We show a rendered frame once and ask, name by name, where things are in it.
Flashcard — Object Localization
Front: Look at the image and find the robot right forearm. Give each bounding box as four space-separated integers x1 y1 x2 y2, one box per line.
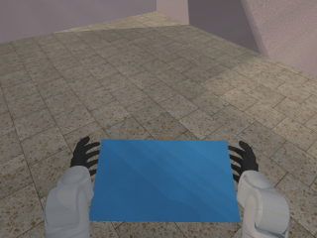
236 170 290 238

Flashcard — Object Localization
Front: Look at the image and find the carton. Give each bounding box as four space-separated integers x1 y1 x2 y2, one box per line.
89 139 241 223

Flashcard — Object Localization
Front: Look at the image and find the left robot hand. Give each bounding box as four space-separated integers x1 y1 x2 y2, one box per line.
70 136 100 176

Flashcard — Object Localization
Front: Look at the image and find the robot left forearm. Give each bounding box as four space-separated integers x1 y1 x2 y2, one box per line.
44 166 94 238

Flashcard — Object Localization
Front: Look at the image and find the right robot hand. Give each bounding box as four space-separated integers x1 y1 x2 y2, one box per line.
228 141 259 182

